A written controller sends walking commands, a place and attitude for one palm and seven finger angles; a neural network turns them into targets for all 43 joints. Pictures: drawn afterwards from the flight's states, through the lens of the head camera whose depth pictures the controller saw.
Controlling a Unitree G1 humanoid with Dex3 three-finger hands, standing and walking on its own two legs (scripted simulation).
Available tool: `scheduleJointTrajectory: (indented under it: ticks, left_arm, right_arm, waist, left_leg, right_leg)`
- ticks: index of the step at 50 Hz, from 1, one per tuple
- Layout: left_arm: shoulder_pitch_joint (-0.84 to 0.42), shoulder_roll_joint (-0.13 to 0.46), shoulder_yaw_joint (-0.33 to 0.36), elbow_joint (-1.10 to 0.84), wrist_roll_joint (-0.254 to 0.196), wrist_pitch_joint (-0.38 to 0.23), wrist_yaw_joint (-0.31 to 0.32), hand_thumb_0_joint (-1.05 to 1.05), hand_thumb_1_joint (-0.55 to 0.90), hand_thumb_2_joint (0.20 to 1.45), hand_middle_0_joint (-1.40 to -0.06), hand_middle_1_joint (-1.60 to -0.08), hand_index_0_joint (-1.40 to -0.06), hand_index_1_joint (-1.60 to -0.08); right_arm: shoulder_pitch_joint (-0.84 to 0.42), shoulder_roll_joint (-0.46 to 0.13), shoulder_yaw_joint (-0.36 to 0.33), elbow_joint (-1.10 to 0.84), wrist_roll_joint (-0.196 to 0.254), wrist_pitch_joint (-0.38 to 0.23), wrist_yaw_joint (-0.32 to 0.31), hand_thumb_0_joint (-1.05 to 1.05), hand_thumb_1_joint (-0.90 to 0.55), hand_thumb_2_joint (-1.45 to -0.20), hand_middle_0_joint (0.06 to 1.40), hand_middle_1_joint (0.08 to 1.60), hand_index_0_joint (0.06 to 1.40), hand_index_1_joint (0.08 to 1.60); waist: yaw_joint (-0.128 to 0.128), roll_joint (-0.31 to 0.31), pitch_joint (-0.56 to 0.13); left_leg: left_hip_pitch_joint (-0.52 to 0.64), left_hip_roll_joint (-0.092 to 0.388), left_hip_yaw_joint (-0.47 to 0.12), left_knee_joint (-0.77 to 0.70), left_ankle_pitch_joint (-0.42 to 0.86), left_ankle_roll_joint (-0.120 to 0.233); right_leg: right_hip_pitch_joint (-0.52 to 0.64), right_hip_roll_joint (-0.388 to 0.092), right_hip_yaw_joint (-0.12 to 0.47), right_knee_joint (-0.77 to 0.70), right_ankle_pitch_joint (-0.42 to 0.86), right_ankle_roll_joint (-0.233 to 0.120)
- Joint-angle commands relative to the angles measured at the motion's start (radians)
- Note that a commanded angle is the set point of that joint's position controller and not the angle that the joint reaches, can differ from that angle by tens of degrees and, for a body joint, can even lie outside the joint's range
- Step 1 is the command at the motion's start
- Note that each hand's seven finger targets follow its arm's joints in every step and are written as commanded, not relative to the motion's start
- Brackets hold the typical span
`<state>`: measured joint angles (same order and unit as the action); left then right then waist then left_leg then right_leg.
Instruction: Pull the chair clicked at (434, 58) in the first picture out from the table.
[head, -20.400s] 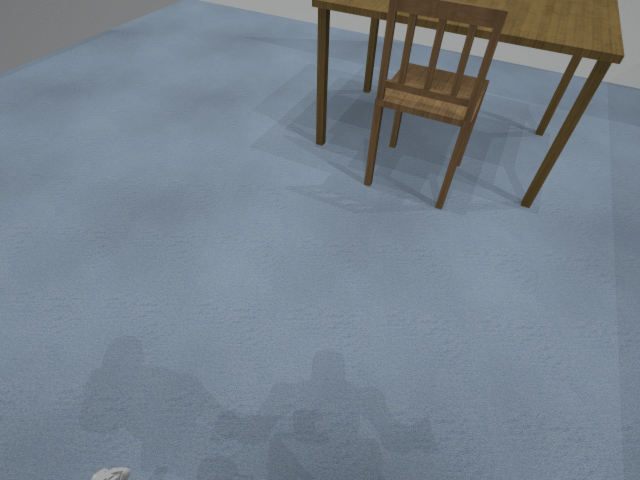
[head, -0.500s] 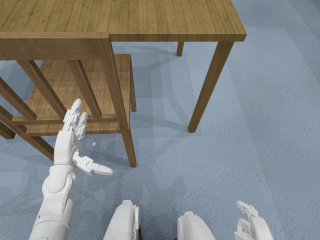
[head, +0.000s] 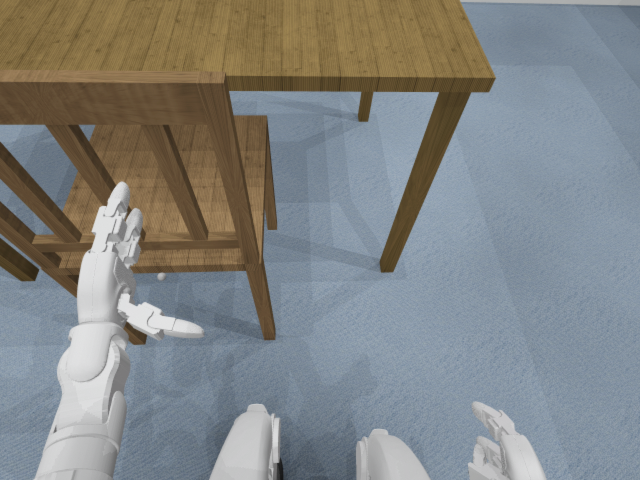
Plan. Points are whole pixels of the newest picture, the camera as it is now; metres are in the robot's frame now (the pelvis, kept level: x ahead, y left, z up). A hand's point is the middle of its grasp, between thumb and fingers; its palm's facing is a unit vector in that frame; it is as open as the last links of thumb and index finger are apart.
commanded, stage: aim the fingers beside a spindle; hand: left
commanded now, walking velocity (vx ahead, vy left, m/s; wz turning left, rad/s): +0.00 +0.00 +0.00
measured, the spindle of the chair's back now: (105, 189) +0.48 +0.33 +0.02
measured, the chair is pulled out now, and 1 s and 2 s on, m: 0.00 0.00 0.00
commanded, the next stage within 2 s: push the fingers through the gap in 0.70 s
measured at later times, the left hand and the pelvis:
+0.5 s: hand (173, 295) +0.33 +0.19 +0.02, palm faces +0.03 -1.00 -0.03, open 17.0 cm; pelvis +0.00 +0.00 +0.00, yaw +0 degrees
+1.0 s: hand (170, 277) +0.35 +0.20 +0.02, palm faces +0.09 -1.00 -0.04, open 17.0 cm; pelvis +0.00 +0.01 -0.01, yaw +0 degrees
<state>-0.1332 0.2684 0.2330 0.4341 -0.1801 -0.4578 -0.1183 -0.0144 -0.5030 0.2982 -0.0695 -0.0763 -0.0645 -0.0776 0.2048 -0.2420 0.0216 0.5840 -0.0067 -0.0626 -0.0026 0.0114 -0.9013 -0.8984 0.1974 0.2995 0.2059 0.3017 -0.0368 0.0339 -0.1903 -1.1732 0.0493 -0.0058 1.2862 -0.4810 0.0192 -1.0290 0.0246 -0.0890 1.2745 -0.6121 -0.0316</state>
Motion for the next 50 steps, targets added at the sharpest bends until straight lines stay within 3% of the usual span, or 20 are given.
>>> scheduleJointTrajectory:
  ticks: [1, 4, 6, 9, 10, 11, 14, 18, 20, 23, 25, 26, 28, 31, 35, 39, 40, 44, 46, 50]
  left_arm:
    - [-0.179, 0.035, -0.067, -0.070, -0.034, -0.006, -0.089, 0.000, -0.500, 0.300, -0.060, -0.080, -0.060, -0.080]
    - [-0.255, 0.028, -0.106, -0.191, -0.051, -0.022, -0.116, 0.000, -0.500, 0.300, -0.060, -0.080, -0.060, -0.080]
    - [-0.266, 0.105, -0.036, -0.286, -0.053, -0.049, -0.085, 0.000, -0.500, 0.300, -0.060, -0.080, -0.060, -0.080]
    - [-0.295, 0.180, 0.052, -0.320, -0.025, -0.082, 0.005, 0.000, -0.500, 0.300, -0.060, -0.080, -0.060, -0.080]
    - [-0.294, 0.241, 0.111, -0.297, -0.010, -0.086, 0.036, 0.000, -0.500, 0.300, -0.060, -0.080, -0.060, -0.080]
    - [-0.287, 0.205, 0.090, -0.283, 0.002, -0.089, 0.052, 0.000, -0.500, 0.300, -0.060, -0.080, -0.060, -0.080]
    - [-0.203, 0.180, 0.088, -0.189, 0.010, -0.064, 0.057, 0.000, -0.500, 0.300, -0.060, -0.080, -0.060, -0.080]
    - [-0.097, 0.101, 0.008, -0.108, -0.022, -0.003, -0.035, 0.000, -0.500, 0.300, -0.060, -0.080, -0.060, -0.080]
    - [-0.098, 0.038, -0.059, -0.121, -0.045, 0.010, -0.084, 0.000, -0.500, 0.300, -0.060, -0.080, -0.060, -0.080]
    - [-0.143, 0.084, -0.028, -0.206, -0.067, -0.022, -0.100, 0.000, -0.500, 0.300, -0.060, -0.080, -0.060, -0.080]
    - [-0.218, 0.141, 0.014, -0.280, -0.062, -0.062, -0.073, 0.000, -0.500, 0.300, -0.060, -0.080, -0.060, -0.080]
    - [-0.238, 0.168, 0.042, -0.326, -0.056, -0.087, -0.053, 0.000, -0.500, 0.300, -0.060, -0.080, -0.060, -0.080]
    - [-0.234, 0.178, 0.055, -0.357, -0.038, -0.115, -0.015, 0.000, -0.500, 0.300, -0.060, -0.080, -0.060, -0.080]
    - [-0.234, 0.154, 0.030, -0.312, -0.012, -0.113, 0.014, 0.000, -0.500, 0.300, -0.060, -0.080, -0.060, -0.080]
    - [-0.171, 0.070, -0.040, -0.143, -0.015, -0.035, -0.027, 0.000, -0.500, 0.300, -0.060, -0.080, -0.060, -0.080]
    - [-0.156, 0.096, -0.003, -0.073, -0.042, 0.017, -0.074, 0.000, -0.500, 0.300, -0.060, -0.080, -0.060, -0.080]
    - [-0.156, 0.130, 0.030, -0.094, -0.045, 0.009, -0.075, 0.000, -0.500, 0.300, -0.060, -0.080, -0.060, -0.080]
    - [-0.317, 0.204, 0.089, -0.251, -0.040, -0.072, -0.034, 0.000, -0.500, 0.300, -0.060, -0.080, -0.060, -0.080]
    - [-0.376, 0.187, 0.059, -0.266, -0.023, -0.102, -0.011, 0.000, -0.500, 0.300, -0.060, -0.080, -0.060, -0.080]
    - [-0.413, 0.170, 0.036, -0.122, -0.005, -0.089, -0.021, 0.000, -0.500, 0.300, -0.060, -0.080, -0.060, -0.080]
  right_arm:
    - [0.014, -0.157, -0.058, -0.121, 0.014, -0.040, -0.017, 0.000, -0.900, -0.900, 0.200, 0.300, 0.200, 0.300]
    - [0.021, -0.160, -0.068, -0.125, 0.017, -0.058, -0.027, 0.000, -0.900, -0.900, 0.200, 0.300, 0.200, 0.300]
    - [0.021, -0.163, -0.071, -0.122, 0.009, -0.067, -0.030, 0.000, -0.900, -0.900, 0.200, 0.300, 0.200, 0.300]
    - [0.016, -0.151, -0.064, -0.109, -0.006, -0.067, -0.030, 0.000, -0.900, -0.900, 0.200, 0.300, 0.200, 0.300]
    - [0.019, -0.155, -0.062, -0.099, -0.008, -0.063, -0.031, 0.000, -0.900, -0.900, 0.200, 0.300, 0.200, 0.300]
    - [0.009, -0.140, -0.058, -0.102, -0.011, -0.059, -0.026, 0.000, -0.900, -0.900, 0.200, 0.300, 0.200, 0.300]
    - [0.004, -0.137, -0.055, -0.110, -0.009, -0.041, -0.017, 0.000, -0.900, -0.900, 0.200, 0.300, 0.200, 0.300]
    - [0.013, -0.148, -0.056, -0.134, 0.006, -0.025, -0.010, 0.000, -0.900, -0.900, 0.200, 0.300, 0.200, 0.300]
    - [0.013, -0.149, -0.058, -0.143, 0.015, -0.028, -0.012, 0.000, -0.900, -0.900, 0.200, 0.300, 0.200, 0.300]
    - [0.014, -0.153, -0.064, -0.133, 0.017, -0.040, -0.021, 0.000, -0.900, -0.900, 0.200, 0.300, 0.200, 0.300]
    - [0.010, -0.155, -0.065, -0.119, 0.010, -0.052, -0.028, 0.000, -0.900, -0.900, 0.200, 0.300, 0.200, 0.300]
    - [0.010, -0.152, -0.066, -0.114, 0.003, -0.058, -0.029, 0.000, -0.900, -0.900, 0.200, 0.300, 0.200, 0.300]
    - [0.008, -0.147, -0.063, -0.107, -0.004, -0.065, -0.027, 0.000, -0.900, -0.900, 0.200, 0.300, 0.200, 0.300]
    - [0.004, -0.145, -0.060, -0.095, -0.009, -0.069, -0.026, 0.000, -0.900, -0.900, 0.200, 0.300, 0.200, 0.300]
    - [0.008, -0.153, -0.059, -0.102, 0.000, -0.058, -0.022, 0.000, -0.900, -0.900, 0.200, 0.300, 0.200, 0.300]
    - [0.007, -0.160, -0.058, -0.119, 0.012, -0.041, -0.024, 0.000, -0.900, -0.900, 0.200, 0.300, 0.200, 0.300]
    - [0.007, -0.160, -0.059, -0.127, 0.012, -0.042, -0.026, 0.000, -0.900, -0.900, 0.200, 0.300, 0.200, 0.300]
    - [0.006, -0.148, -0.058, -0.118, -0.002, -0.051, -0.028, 0.000, -0.900, -0.900, 0.200, 0.300, 0.200, 0.300]
    - [0.011, -0.146, -0.056, -0.102, -0.011, -0.059, -0.027, 0.000, -0.900, -0.900, 0.200, 0.300, 0.200, 0.300]
    - [0.029, -0.160, -0.054, -0.071, -0.013, -0.062, -0.029, 0.000, -0.900, -0.900, 0.200, 0.300, 0.200, 0.300]
  waist:
    - [-0.038, -0.016, -0.249]
    - [-0.039, 0.033, -0.345]
    - [-0.018, 0.075, -0.407]
    - [-0.007, 0.065, -0.410]
    - [0.003, 0.059, -0.386]
    - [0.003, 0.084, -0.383]
    - [0.009, 0.048, -0.347]
    - [0.001, -0.007, -0.315]
    - [-0.022, -0.036, -0.315]
    - [-0.019, -0.013, -0.318]
    - [-0.022, 0.031, -0.320]
    - [-0.008, 0.079, -0.359]
    - [-0.006, 0.098, -0.371]
    - [-0.017, 0.105, -0.353]
    - [-0.029, 0.028, -0.293]
    - [-0.016, -0.048, -0.278]
    - [-0.003, -0.037, -0.298]
    - [-0.001, 0.075, -0.390]
    - [-0.022, 0.113, -0.389]
    - [-0.050, 0.079, -0.353]
  left_leg:
    - [0.304, -0.031, -0.045, -0.148, 0.095, 0.011]
    - [0.399, -0.026, -0.059, -0.140, 0.153, 0.011]
    - [0.463, -0.022, -0.073, -0.144, 0.210, 0.004]
    - [0.467, -0.023, -0.077, -0.145, 0.229, 0.004]
    - [0.433, -0.021, -0.080, -0.143, 0.226, 0.002]
    - [0.432, -0.026, -0.073, -0.145, 0.223, 0.000]
    - [0.380, -0.030, -0.054, -0.153, 0.196, 0.000]
    - [0.324, -0.033, -0.032, -0.159, 0.177, 0.006]
    - [0.326, -0.032, -0.035, -0.151, 0.187, 0.015]
    - [0.333, -0.032, -0.039, -0.141, 0.177, 0.015]
    - [0.364, -0.027, -0.050, -0.136, 0.182, 0.013]
    - [0.403, -0.027, -0.055, -0.140, 0.203, 0.008]
    - [0.450, -0.024, -0.070, -0.152, 0.218, 0.002]
    - [0.447, -0.024, -0.076, -0.153, 0.192, 0.001]
    - [0.372, -0.028, -0.067, -0.162, 0.123, 0.006]
    - [0.281, -0.035, -0.042, -0.143, 0.099, 0.013]
    - [0.285, -0.033, -0.044, -0.140, 0.122, 0.013]
    - [0.382, -0.028, -0.052, -0.126, 0.198, 0.004]
    - [0.420, -0.023, -0.067, -0.118, 0.205, 0.001]
    - [0.370, -0.022, -0.076, -0.107, 0.151, 0.002]
  right_leg:
    - [0.032, 0.014, 0.065, -0.229, 0.182, 0.003]
    - [0.024, 0.011, 0.059, -0.215, 0.219, 0.000]
    - [0.024, 0.010, 0.051, -0.196, 0.245, -0.004]
    - [0.021, 0.014, 0.049, -0.183, 0.249, -0.001]
    - [0.018, 0.018, 0.051, -0.172, 0.246, -0.004]
    - [0.020, 0.016, 0.052, -0.169, 0.248, -0.003]
    - [0.053, 0.016, 0.057, -0.182, 0.252, -0.001]
    - [0.112, 0.017, 0.068, -0.215, 0.276, 0.004]
    - [0.110, 0.016, 0.068, -0.222, 0.293, 0.006]
    - [0.101, 0.014, 0.073, -0.224, 0.273, 0.007]
    - [0.057, 0.017, 0.067, -0.208, 0.252, 0.001]
    - [0.055, 0.015, 0.066, -0.198, 0.256, -0.002]
    - [0.032, 0.017, 0.052, -0.188, 0.243, -0.005]
    - [-0.001, 0.017, 0.049, -0.184, 0.218, -0.004]
    - [0.003, 0.018, 0.049, -0.209, 0.184, -0.001]
    - [0.062, 0.013, 0.071, -0.228, 0.183, 0.006]
    - [0.069, 0.016, 0.071, -0.213, 0.202, 0.001]
    - [0.051, 0.018, 0.069, -0.180, 0.250, -0.003]
    - [-0.014, 0.021, 0.060, -0.167, 0.233, -0.003]
    - [-0.056, 0.023, 0.056, -0.164, 0.190, -0.003]
